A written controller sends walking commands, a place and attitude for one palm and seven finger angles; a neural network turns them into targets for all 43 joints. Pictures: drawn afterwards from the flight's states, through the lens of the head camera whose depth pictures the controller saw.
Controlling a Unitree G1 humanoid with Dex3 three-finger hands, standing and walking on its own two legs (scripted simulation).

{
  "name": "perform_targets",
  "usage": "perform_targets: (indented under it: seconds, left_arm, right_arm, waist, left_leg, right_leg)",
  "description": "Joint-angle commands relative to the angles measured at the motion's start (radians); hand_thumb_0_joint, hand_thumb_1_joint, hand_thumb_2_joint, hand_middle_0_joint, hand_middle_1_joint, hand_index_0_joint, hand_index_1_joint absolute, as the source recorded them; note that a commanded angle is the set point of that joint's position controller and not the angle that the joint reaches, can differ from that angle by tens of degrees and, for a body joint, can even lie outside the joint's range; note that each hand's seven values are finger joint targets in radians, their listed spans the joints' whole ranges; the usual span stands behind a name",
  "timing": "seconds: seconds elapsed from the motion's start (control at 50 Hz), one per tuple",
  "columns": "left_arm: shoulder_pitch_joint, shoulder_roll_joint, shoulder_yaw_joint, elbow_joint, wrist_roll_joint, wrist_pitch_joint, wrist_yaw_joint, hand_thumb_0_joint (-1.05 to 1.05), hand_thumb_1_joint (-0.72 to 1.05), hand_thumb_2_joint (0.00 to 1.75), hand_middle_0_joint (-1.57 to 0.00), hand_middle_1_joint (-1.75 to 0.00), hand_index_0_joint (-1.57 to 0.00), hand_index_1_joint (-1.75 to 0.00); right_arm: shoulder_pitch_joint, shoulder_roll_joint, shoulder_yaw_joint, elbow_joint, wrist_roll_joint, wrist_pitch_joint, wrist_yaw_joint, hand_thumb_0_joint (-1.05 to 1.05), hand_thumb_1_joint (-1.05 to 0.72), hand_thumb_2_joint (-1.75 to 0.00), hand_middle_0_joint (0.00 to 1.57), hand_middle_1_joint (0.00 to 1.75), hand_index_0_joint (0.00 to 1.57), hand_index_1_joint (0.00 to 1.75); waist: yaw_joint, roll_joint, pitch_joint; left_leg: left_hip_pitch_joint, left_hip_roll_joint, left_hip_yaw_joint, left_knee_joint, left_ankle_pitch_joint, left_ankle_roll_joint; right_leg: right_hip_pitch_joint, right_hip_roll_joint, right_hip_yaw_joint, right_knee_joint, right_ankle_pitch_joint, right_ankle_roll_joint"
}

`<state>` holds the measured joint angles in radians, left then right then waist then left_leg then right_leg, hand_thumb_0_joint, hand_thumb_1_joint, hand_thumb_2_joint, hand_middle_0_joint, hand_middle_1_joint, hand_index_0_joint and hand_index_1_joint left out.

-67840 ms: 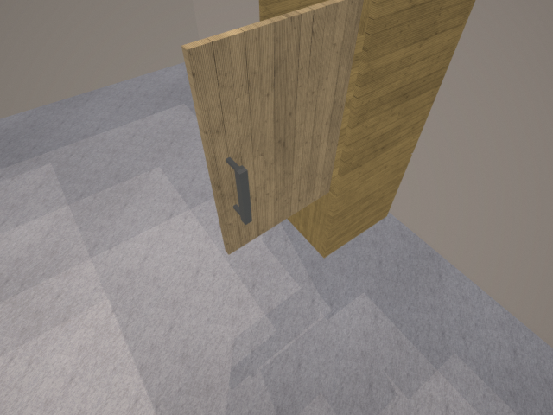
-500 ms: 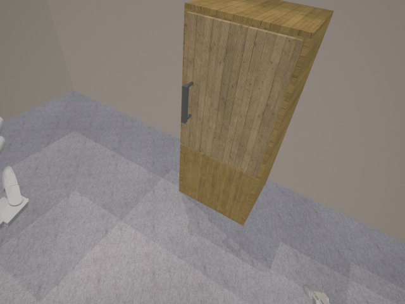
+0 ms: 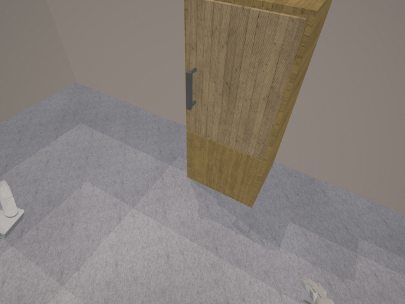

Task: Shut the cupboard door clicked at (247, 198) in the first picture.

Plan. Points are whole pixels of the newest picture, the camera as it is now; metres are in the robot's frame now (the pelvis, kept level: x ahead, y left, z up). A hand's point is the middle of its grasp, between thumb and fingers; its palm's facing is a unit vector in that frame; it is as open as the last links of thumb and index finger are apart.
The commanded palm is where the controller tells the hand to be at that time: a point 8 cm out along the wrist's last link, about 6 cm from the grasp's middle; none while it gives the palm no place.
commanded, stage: stop stepping back and stand still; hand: left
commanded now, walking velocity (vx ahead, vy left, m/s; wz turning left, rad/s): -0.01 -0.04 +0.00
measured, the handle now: (191, 89) +0.94 +0.06 -0.07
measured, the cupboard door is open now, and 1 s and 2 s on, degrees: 1 1 1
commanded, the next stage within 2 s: let the arm hang, fingers relaxed in 0.04 s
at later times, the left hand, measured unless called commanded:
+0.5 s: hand out of the picture +0.05 +0.19 -0.17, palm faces +0.09 -0.98 -0.16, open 6.8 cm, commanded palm none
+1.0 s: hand out of the picture -0.04 +0.19 -0.16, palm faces +0.04 -0.98 -0.17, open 7.4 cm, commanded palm none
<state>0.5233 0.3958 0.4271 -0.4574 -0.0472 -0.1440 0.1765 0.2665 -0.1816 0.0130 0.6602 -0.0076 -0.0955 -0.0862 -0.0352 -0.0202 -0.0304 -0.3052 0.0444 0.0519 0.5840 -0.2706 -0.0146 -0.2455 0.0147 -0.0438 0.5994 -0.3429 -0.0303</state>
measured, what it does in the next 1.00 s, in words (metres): stands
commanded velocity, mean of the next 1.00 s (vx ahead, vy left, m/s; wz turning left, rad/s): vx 0.00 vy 0.00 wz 0.00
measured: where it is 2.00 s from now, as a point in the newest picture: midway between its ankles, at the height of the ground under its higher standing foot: outside the picture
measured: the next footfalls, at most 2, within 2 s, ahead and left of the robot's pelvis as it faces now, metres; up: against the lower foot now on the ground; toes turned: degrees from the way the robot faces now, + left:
none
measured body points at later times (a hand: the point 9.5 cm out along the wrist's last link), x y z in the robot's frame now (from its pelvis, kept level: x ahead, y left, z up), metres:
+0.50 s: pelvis +0.00 +0.01 +0.01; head +0.02 +0.03 +0.45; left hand +0.05 +0.24 -0.15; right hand +0.08 -0.24 -0.13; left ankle +0.03 +0.13 -0.73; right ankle -0.02 -0.09 -0.73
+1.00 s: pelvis -0.01 +0.03 +0.01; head -0.01 +0.03 +0.46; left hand -0.04 +0.24 -0.15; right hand -0.03 -0.18 -0.15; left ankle +0.03 +0.13 -0.73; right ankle -0.01 -0.09 -0.73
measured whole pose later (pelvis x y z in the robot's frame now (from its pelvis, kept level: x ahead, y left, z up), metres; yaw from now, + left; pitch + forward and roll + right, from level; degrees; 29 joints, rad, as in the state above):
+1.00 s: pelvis -0.01 +0.03 +0.01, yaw +0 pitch -2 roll +0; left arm 0.33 0.13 0.00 1.15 0.01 0.01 0.03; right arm 0.32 -0.13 0.00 1.14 -0.02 0.02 -0.03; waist -0.01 0.01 0.02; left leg -0.20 0.01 0.08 0.41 -0.17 0.03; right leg -0.14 -0.02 -0.04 0.41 -0.24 0.00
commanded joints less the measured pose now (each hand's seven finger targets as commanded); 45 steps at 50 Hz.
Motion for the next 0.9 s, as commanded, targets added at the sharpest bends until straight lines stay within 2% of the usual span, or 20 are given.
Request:
perform_targets:
  seconds: [0.0,0.04,0.06,0.1,0.12,0.14,0.16,0.2,0.22,0.24,0.26,0.3,0.34,0.38,0.42,0.44,0.5,0.56,0.66,0.88]
  left_arm:
    - [0.004,0.19,0.122,-0.255,-0.007,-0.09,0.013,0.0,0.9,0.9,-0.2,-0.3,-0.2,-0.3]
    - [0.029,0.213,0.149,-0.222,-0.015,-0.085,0.02,0.0,0.9,0.9,-0.2,-0.3,-0.2,-0.3]
    - [0.023,0.196,0.131,-0.213,-0.017,-0.083,0.021,0.0,0.9,0.9,-0.2,-0.3,-0.2,-0.3]
    - [0.015,0.204,0.134,-0.196,-0.017,-0.081,0.023,0.0,0.9,0.9,-0.2,-0.3,-0.2,-0.3]
    - [-0.039,-0.024,-0.329,0.53,0.082,0.074,-0.14,0.0,0.9,0.9,-0.2,-0.3,-0.2,-0.3]
    - [-0.022,-0.075,-0.327,0.545,0.072,0.145,-0.167,0.0,0.9,0.9,-0.2,-0.3,-0.2,-0.3]
    - [-0.071,-0.09,-0.344,0.568,0.068,0.157,-0.174,0.0,0.9,0.9,-0.2,-0.3,-0.2,-0.3]
    - [-0.145,-0.07,-0.354,0.671,0.067,0.16,-0.179,0.0,0.9,0.9,-0.2,-0.3,-0.2,-0.3]
    - [-0.178,-0.052,-0.355,0.731,0.069,0.155,-0.18,0.0,0.9,0.9,-0.2,-0.3,-0.2,-0.3]
    - [-0.207,-0.03,-0.357,0.796,0.069,0.151,-0.178,0.0,0.9,0.9,-0.2,-0.3,-0.2,-0.3]
    - [-0.223,-0.018,-0.358,0.859,0.068,0.152,-0.173,0.0,0.9,0.9,-0.2,-0.3,-0.2,-0.3]
    - [-0.248,-0.02,-0.367,1.001,0.069,0.153,-0.163,0.0,0.9,0.9,-0.2,-0.3,-0.2,-0.3]
    - [-0.264,-0.027,-0.378,1.116,0.065,0.155,-0.158,0.0,0.9,0.9,-0.2,-0.3,-0.2,-0.3]
    - [-0.254,-0.054,-0.385,1.222,0.061,0.156,-0.158,0.0,0.9,0.9,-0.2,-0.3,-0.2,-0.3]
    - [-0.227,-0.101,-0.369,1.294,0.066,0.15,-0.157,0.0,0.9,0.9,-0.2,-0.3,-0.2,-0.3]
    - [-0.226,-0.092,-0.37,1.319,0.067,0.15,-0.157,0.0,0.9,0.9,-0.2,-0.3,-0.2,-0.3]
    - [-0.223,-0.094,-0.383,1.397,0.061,0.147,-0.16,0.0,0.9,0.9,-0.2,-0.3,-0.2,-0.3]
    - [-0.216,-0.097,-0.391,1.46,0.059,0.143,-0.16,0.0,0.9,0.9,-0.2,-0.3,-0.2,-0.3]
    - [-0.181,-0.11,-0.403,1.541,0.056,0.141,-0.156,0.0,0.9,0.9,-0.2,-0.3,-0.2,-0.3]
    - [-0.123,-0.15,-0.407,1.591,0.059,0.144,-0.145,0.0,0.9,0.9,-0.2,-0.3,-0.2,-0.3]
  right_arm:
    - [-0.102,-0.14,-0.049,-0.167,0.012,-0.058,0.015,0.0,-0.9,-0.9,0.2,0.3,0.2,0.3]
    - [-0.086,-0.134,-0.052,-0.156,0.012,-0.046,0.018,0.0,-0.9,-0.9,0.2,0.3,0.2,0.3]
    - [-0.086,-0.122,-0.046,-0.156,0.014,-0.038,0.019,0.0,-0.9,-0.9,0.2,0.3,0.2,0.3]
    - [-0.095,-0.122,-0.044,-0.161,0.017,-0.026,0.014,0.0,-0.9,-0.9,0.2,0.3,0.2,0.3]
    - [-0.154,-0.242,-0.083,-0.001,0.005,-0.064,0.102,0.0,-0.9,-0.9,0.2,0.3,0.2,0.3]
    - [-0.07,-0.211,-0.099,0.004,0.002,-0.033,0.09,0.0,-0.9,-0.9,0.2,0.3,0.2,0.3]
    - [-0.05,-0.215,-0.086,0.0,0.001,-0.003,0.08,0.0,-0.9,-0.9,0.2,0.3,0.2,0.3]
    - [-0.085,-0.213,-0.064,-0.011,-0.003,0.038,0.075,0.0,-0.9,-0.9,0.2,0.3,0.2,0.3]
    - [-0.095,-0.209,-0.057,-0.013,-0.008,0.051,0.075,0.0,-0.9,-0.9,0.2,0.3,0.2,0.3]
    - [-0.093,-0.203,-0.054,-0.017,-0.013,0.062,0.076,0.0,-0.9,-0.9,0.2,0.3,0.2,0.3]
    - [-0.089,-0.201,-0.053,-0.005,-0.017,0.074,0.073,0.0,-0.9,-0.9,0.2,0.3,0.2,0.3]
    - [-0.084,-0.18,-0.047,0.045,-0.025,0.093,0.071,0.0,-0.9,-0.9,0.2,0.3,0.2,0.3]
    - [-0.084,-0.174,-0.036,0.1,-0.025,0.102,0.07,0.0,-0.9,-0.9,0.2,0.3,0.2,0.3]
    - [-0.097,-0.154,-0.029,0.156,-0.023,0.105,0.067,0.0,-0.9,-0.9,0.2,0.3,0.2,0.3]
    - [-0.086,-0.128,-0.034,0.199,-0.027,0.103,0.059,0.0,-0.9,-0.9,0.2,0.3,0.2,0.3]
    - [-0.074,-0.132,-0.036,0.215,-0.024,0.105,0.059,0.0,-0.9,-0.9,0.2,0.3,0.2,0.3]
    - [-0.04,-0.121,-0.035,0.274,-0.019,0.102,0.055,0.0,-0.9,-0.9,0.2,0.3,0.2,0.3]
    - [-0.003,-0.125,-0.036,0.321,-0.012,0.098,0.051,0.0,-0.9,-0.9,0.2,0.3,0.2,0.3]
    - [0.038,-0.109,-0.034,0.384,-0.007,0.1,0.049,0.0,-0.9,-0.9,0.2,0.3,0.2,0.3]
    - [0.103,-0.064,-0.031,0.443,-0.008,0.101,0.048,0.0,-0.9,-0.9,0.2,0.3,0.2,0.3]
  waist:
    - [0.021,0.065,-0.028]
    - [0.013,0.004,-0.079]
    - [0.008,-0.001,-0.085]
    - [0.009,0.003,-0.1]
    - [-0.019,0.05,-0.034]
    - [-0.012,0.034,-0.106]
    - [0.005,-0.006,-0.088]
    - [0.031,-0.12,-0.047]
    - [0.032,-0.186,-0.035]
    - [0.025,-0.206,-0.029]
    - [0.024,-0.205,-0.045]
    - [0.022,-0.154,-0.05]
    - [0.022,0.002,-0.048]
    - [0.031,0.113,-0.016]
    - [0.035,0.171,-0.006]
    - [0.036,0.181,0.006]
    - [0.034,0.161,0.016]
    - [0.032,0.069,0.03]
    - [0.031,0.009,0.087]
    - [0.031,0.004,0.143]
  left_leg:
    - [-0.074,0.074,-0.059,-0.122,-0.063,0.038]
    - [-0.017,0.034,-0.029,-0.005,0.038,0.019]
    - [-0.012,0.029,-0.028,0.008,0.073,0.014]
    - [0.022,0.031,-0.027,-0.012,0.156,0.015]
    - [-0.016,0.066,-0.06,0.113,0.417,0.019]
    - [0.056,0.061,-0.046,0.075,0.497,0.021]
    - [0.038,0.083,-0.059,0.062,0.499,0.034]
    - [-0.023,0.095,-0.091,0.023,0.351,0.057]
    - [-0.019,0.066,-0.084,0.041,0.305,0.051]
    - [-0.005,0.039,-0.073,0.052,0.322,0.041]
    - [0.011,0.02,-0.069,0.052,0.314,0.037]
    - [0.055,0.013,-0.069,0.011,0.275,0.031]
    - [0.099,0.034,-0.086,-0.055,0.316,0.031]
    - [0.084,0.049,-0.103,-0.114,0.243,0.04]
    - [0.076,0.051,-0.105,-0.149,0.164,0.043]
    - [0.077,0.054,-0.107,-0.157,0.152,0.042]
    - [0.084,0.059,-0.111,-0.196,0.113,0.042]
    - [0.109,0.071,-0.108,-0.211,0.157,0.044]
    - [0.121,0.067,-0.095,-0.244,0.107,0.046]
    - [0.091,0.058,-0.091,-0.287,0.0,0.051]
  right_leg:
    - [0.076,-0.066,0.109,-0.181,0.127,-0.01]
    - [0.047,-0.156,0.229,-0.225,0.213,-0.056]
    - [0.06,-0.176,0.232,-0.218,0.293,-0.065]
    - [0.084,-0.166,0.19,-0.181,0.449,-0.048]
    - [-0.018,-0.201,0.064,0.007,0.768,-0.027]
    - [-0.008,-0.142,0.079,0.023,0.744,-0.019]
    - [-0.027,-0.125,0.039,0.035,0.62,-0.006]
    - [-0.014,-0.118,0.038,-0.017,0.437,-0.002]
    - [-0.013,-0.138,0.064,-0.054,0.456,-0.015]
    - [0.0,-0.159,0.084,-0.059,0.549,-0.034]
    - [0.021,-0.174,0.095,-0.06,0.594,-0.049]
    - [0.026,-0.176,0.101,-0.085,0.529,-0.049]
    - [0.026,-0.14,0.091,-0.11,0.366,-0.025]
    - [0.039,-0.115,0.093,-0.163,0.209,-0.011]
    - [0.059,-0.107,0.095,-0.214,0.163,-0.018]
    - [0.068,-0.106,0.088,-0.227,0.163,-0.02]
    - [0.083,-0.106,0.089,-0.261,0.155,-0.024]
    - [0.086,-0.108,0.078,-0.276,0.179,-0.019]
    - [0.054,-0.109,0.08,-0.305,0.129,-0.016]
    - [0.009,-0.101,0.083,-0.293,0.066,-0.009]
